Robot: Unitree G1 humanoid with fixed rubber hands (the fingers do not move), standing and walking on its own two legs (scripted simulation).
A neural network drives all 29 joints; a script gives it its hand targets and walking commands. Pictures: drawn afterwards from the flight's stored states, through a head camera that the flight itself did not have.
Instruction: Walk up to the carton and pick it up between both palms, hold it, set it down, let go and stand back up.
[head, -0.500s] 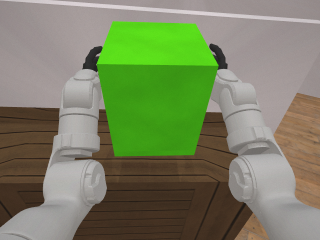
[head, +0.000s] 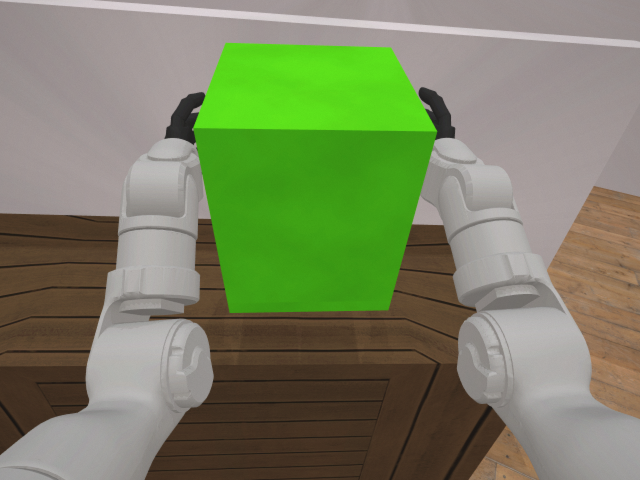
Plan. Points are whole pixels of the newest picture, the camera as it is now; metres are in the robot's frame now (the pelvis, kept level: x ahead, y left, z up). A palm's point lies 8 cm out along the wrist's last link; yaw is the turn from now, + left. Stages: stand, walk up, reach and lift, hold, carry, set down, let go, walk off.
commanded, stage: hold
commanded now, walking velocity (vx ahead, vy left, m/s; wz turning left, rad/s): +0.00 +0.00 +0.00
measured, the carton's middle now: (309, 181) +0.39 +0.02 +0.24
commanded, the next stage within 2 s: set down in 0.42 s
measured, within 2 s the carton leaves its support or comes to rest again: neither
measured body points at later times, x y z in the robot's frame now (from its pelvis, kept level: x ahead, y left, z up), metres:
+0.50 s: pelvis +0.00 +0.00 +0.00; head -0.09 +0.02 +0.44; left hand +0.39 +0.17 +0.28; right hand +0.39 -0.13 +0.30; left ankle +0.07 +0.13 -0.74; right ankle +0.04 -0.09 -0.74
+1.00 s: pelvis +0.01 -0.01 +0.00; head -0.04 +0.01 +0.45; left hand +0.43 +0.17 +0.25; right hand +0.43 -0.13 +0.26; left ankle +0.07 +0.13 -0.74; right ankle +0.04 -0.09 -0.74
